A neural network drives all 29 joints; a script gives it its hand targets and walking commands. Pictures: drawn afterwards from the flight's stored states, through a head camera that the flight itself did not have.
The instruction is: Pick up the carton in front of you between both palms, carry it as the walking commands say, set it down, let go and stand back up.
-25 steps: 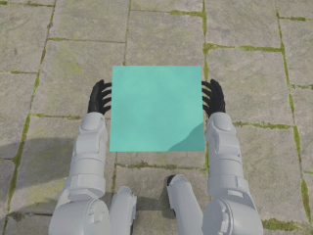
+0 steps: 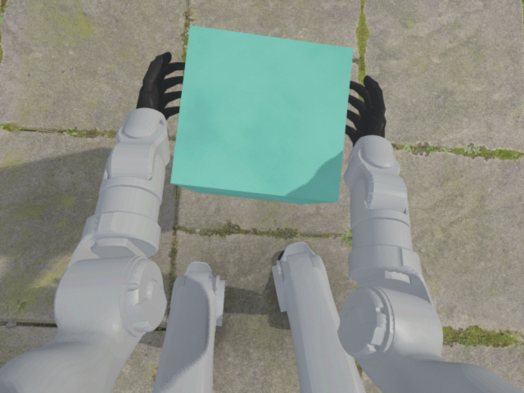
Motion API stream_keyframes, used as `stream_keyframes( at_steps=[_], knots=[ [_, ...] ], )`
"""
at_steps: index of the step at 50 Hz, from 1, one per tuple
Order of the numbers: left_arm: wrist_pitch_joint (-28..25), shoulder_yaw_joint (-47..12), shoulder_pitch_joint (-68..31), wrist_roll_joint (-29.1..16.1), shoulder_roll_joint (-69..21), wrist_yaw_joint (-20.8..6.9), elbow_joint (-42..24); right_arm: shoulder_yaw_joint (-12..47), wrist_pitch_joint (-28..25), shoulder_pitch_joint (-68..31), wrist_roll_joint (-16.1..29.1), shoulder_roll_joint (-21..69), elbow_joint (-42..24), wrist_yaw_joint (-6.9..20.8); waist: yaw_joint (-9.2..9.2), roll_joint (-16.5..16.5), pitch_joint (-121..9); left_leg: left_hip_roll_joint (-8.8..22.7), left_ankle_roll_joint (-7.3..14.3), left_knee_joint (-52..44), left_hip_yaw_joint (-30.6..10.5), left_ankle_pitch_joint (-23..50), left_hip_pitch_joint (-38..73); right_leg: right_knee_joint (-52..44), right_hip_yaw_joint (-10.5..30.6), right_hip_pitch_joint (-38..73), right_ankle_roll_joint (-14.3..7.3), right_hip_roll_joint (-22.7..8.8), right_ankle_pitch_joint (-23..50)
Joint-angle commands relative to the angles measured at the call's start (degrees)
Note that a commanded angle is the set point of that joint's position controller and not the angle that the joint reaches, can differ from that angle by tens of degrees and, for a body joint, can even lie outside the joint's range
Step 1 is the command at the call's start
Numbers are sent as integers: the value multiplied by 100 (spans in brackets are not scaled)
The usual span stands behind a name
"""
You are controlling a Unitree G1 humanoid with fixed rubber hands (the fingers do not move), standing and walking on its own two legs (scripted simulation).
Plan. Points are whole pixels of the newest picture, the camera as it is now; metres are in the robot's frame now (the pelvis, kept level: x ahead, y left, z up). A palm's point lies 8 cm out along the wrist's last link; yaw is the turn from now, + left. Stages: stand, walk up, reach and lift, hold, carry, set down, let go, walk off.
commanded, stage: set down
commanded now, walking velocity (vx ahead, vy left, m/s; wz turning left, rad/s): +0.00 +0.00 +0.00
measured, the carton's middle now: (258, 136) +0.48 -0.06 -0.18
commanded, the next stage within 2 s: none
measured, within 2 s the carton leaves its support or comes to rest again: rests again in 1.32 s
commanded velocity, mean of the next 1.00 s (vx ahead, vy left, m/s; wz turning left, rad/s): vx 0.00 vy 0.00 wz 0.00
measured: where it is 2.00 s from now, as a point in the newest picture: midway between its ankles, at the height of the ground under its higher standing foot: (251, 320)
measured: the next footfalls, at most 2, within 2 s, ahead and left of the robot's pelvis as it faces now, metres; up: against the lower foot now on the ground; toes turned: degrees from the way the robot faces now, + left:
none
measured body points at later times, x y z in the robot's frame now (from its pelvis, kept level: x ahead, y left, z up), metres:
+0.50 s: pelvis -0.02 +0.01 -0.10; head +0.35 +0.00 +0.17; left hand +0.56 +0.07 -0.27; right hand +0.47 -0.22 -0.26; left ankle +0.07 +0.12 -0.48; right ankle +0.12 -0.14 -0.48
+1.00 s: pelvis -0.01 +0.02 -0.12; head +0.36 +0.02 +0.14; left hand +0.56 +0.07 -0.31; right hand +0.47 -0.22 -0.29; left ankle +0.07 +0.12 -0.48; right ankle +0.12 -0.14 -0.48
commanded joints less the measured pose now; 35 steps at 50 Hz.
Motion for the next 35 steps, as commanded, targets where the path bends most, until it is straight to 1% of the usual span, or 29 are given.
stream_keyframes(
  at_steps=[1, 8, 14, 20, 26, 27, 29, 30, 32, 35],
  knots=[
    [-178, -2465, -3400, -652, -5308, -1205, 7, 3120, -67, -3801, 665, 4835, 358, 1249, -270, 85, -5891, -346, 116, -894, 839, 1090, 1578, -202, -1190, 4518, -9, 354, 1590],
    [-227, -2417, -3835, -656, -5027, -1001, 292, 2710, -128, -4248, 666, 4419, 446, 1319, -421, 332, -5718, -327, 99, -428, 796, 1198, 1518, 345, -1329, 3603, -1, 300, 1506],
    [-280, -2504, -4224, -750, -4725, -860, 458, 2471, -196, -4639, 722, 4039, 428, 1352, -563, 481, -5689, -288, 100, -9, 763, 1330, 1429, 791, -1408, 3114, 13, 233, 1547],
    [-342, -2721, -4648, -952, -4380, -773, 545, 2391, -265, -5034, 910, 3694, 409, 1336, -686, 569, -5711, -230, 114, 448, 754, 1425, 1335, 1233, -1448, 2960, 41, 152, 1685],
    [-420, -2934, -5009, -1179, -4083, -764, 627, 2375, -351, -5409, 1127, 3425, 402, 1282, -780, 603, -5663, -168, 147, 897, 736, 1494, 1209, 1663, -1457, 2954, 63, 92, 1866],
    [-430, -3002, -5096, -1224, -4080, -770, 540, 2416, -368, -5597, 1205, 3417, 255, 1278, -855, 646, -5730, -148, 158, 939, 709, 1488, 1286, 1691, -1466, 2761, 65, 73, 1845],
    [-462, -3097, -5189, -1283, -4157, -758, 455, 2422, -421, -5516, 1398, 3604, 291, 1295, -781, 886, -5589, -144, 148, 1042, 759, 1737, 1248, 1783, -1412, 2719, 15, 104, 2078],
    [-487, -3143, -5196, -1294, -4186, -759, 435, 2395, -430, -5456, 1419, 3601, 396, 1313, -763, 950, -5469, -133, 157, 1084, 749, 1849, 1137, 1852, -1386, 2724, -5, 104, 2190],
    [-526, -3103, -5048, -1243, -4210, -755, 564, 2341, -423, -5289, 1391, 3598, 626, 1351, -717, 961, -5182, -111, 182, 1139, 702, 1968, 1077, 1946, -1387, 2547, 5, 116, 2232],
    [-551, -2941, -4757, -1130, -4210, -762, 832, 2197, -437, -5101, 1273, 3553, 809, 1419, -683, 914, -4751, -106, 214, 1165, 637, 1948, 942, 2006, -1382, 2197, 12, 130, 2094]
  ],
)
